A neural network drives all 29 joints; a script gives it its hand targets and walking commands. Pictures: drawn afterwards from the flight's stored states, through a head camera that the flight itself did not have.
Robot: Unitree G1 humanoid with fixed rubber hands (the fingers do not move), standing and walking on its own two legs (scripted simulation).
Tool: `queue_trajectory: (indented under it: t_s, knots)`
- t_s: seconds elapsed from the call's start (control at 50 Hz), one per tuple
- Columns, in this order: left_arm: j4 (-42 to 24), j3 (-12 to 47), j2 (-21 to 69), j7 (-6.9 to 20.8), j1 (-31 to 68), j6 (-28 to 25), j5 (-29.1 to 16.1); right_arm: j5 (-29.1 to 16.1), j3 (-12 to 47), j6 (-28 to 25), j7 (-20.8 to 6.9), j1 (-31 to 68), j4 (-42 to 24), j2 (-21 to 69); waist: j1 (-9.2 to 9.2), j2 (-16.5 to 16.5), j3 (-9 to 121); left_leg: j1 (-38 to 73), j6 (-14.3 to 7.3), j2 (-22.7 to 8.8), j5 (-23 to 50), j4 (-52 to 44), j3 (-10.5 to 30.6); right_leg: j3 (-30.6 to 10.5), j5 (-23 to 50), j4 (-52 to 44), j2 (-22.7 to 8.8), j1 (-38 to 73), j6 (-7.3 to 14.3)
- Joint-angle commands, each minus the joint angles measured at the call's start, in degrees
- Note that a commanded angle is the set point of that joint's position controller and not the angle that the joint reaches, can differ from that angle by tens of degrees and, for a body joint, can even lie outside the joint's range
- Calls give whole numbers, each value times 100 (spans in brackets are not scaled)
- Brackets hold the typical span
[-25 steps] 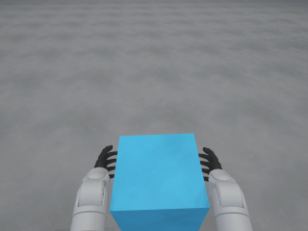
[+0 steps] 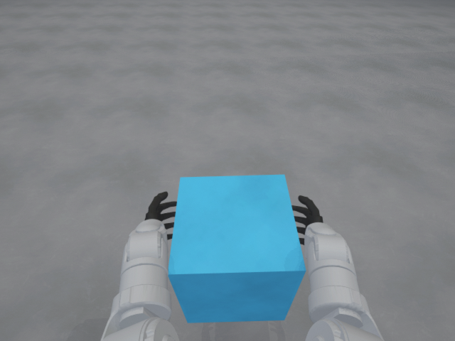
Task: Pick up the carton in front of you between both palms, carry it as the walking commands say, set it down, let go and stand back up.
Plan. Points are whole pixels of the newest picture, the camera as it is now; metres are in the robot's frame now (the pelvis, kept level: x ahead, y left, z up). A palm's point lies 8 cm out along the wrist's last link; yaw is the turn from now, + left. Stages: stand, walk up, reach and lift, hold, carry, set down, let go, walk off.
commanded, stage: set down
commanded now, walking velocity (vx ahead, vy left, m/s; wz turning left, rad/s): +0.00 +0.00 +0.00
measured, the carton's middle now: (234, 251) +0.34 +0.00 -0.03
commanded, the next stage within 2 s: none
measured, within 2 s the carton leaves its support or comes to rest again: neither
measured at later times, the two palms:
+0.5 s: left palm (169, 271) +0.37 +0.16 -0.17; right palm (286, 267) +0.39 -0.14 -0.18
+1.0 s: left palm (174, 288) +0.40 +0.17 -0.32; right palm (272, 279) +0.43 -0.13 -0.33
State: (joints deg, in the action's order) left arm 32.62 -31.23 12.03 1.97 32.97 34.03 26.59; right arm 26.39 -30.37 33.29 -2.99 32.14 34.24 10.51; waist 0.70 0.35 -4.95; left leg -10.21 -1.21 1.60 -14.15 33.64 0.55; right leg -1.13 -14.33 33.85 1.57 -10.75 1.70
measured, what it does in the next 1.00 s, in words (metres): lowers itself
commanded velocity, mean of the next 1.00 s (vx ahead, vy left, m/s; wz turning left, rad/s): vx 0.00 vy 0.00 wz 0.00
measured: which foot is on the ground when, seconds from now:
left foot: down 0.00-1.00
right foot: down 0.00-1.00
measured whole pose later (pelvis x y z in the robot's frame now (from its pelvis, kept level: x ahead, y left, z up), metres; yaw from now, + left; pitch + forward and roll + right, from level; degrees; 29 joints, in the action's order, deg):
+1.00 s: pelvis -0.03 -0.01 -0.23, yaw +1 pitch +43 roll +1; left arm 35.1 -26.1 4.3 -4.5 44.9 9.3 7.4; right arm 8.4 -16.0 9.7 4.4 50.5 44.0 -1.8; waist 3.1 0.6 9.5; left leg -108.0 0.8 1.8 -29.7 95.0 0.1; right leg 0.5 -29.1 95.3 2.4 -109.0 1.8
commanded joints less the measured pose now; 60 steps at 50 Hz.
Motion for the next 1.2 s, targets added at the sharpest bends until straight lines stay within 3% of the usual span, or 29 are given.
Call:
queue_trajectory:
  t_s: [0.0, 0.06, 0.12, 0.26, 0.36, 0.44, 0.58, 0.7, 0.94, 1.18]
  knots:
    - [685, 1367, 3734, 780, 2560, -354, -568, -581, 1421, -402, -909, 2933, 610, 3554, 81, -203, 653, -685, -61, 120, -1278, -566, 497, -300, -1184, -390, 199, -776, 114]
    - [632, 1247, 3402, 661, 2341, -763, -468, -486, 1381, -807, -833, 2718, 567, 3201, 90, -141, 976, -1201, -49, 212, -760, -146, 446, -261, -689, 29, 271, -1319, 74]
    - [458, 1586, 3515, 634, 2299, -1353, -642, -595, 1674, -1377, -785, 2580, 490, 3305, 39, -58, 1609, -1553, 3, 326, 107, 350, 428, -307, -33, 415, 382, -1771, 52]
    - [226, 3254, 4321, 630, 2395, -2701, -1412, -1415, 3401, -2698, -681, 2750, 243, 4117, 34, 56, 4437, -2500, 163, 513, 1628, 1746, 420, -325, 1461, 1749, 548, -2566, -100]
    - [-281, 4143, 4347, 518, 2279, -3010, -1863, -1912, 4467, -2978, -433, 2674, -299, 4408, 158, 187, 6438, -3455, 248, 620, 2086, 2622, 333, -434, 2356, 2621, 572, -2711, -172]
    - [-278, 4152, 4185, 462, 2255, -2882, -1968, -2003, 4593, -2838, -294, 2625, -276, 4301, 214, 218, 6318, -4290, 241, 655, 1401, 2979, 262, -452, 1692, 2908, 598, -3437, -224]
    - [213, 3657, 4071, 517, 2703, -2570, -1877, -1833, 4061, -2567, -268, 3043, 294, 4195, 214, 192, 5453, -5646, 221, 694, 200, 3524, 136, -359, 317, 3377, 663, -4848, -221]
    - [427, 3375, 4016, 467, 3182, -2533, -1867, -1833, 3800, -2557, -216, 3599, 573, 4050, 259, 222, 5740, -6435, 259, 749, 65, 4162, 49, -278, 155, 4014, 731, -5550, -223]
    - [257, 3477, 3808, 194, 4298, -2523, -2257, -2177, 3963, -2558, -44, 4785, 620, 3728, 322, 317, 6709, -7361, 354, 834, -108, 5360, -148, -66, -71, 5263, 850, -6376, -222]
    - [412, 3281, 3526, 36, 5337, -2504, -2427, -2330, 3742, -2535, -36, 5774, 1179, 3269, 367, 297, 6688, -8023, 402, 814, -212, 6272, -253, 33, -293, 6250, 840, -7458, -158]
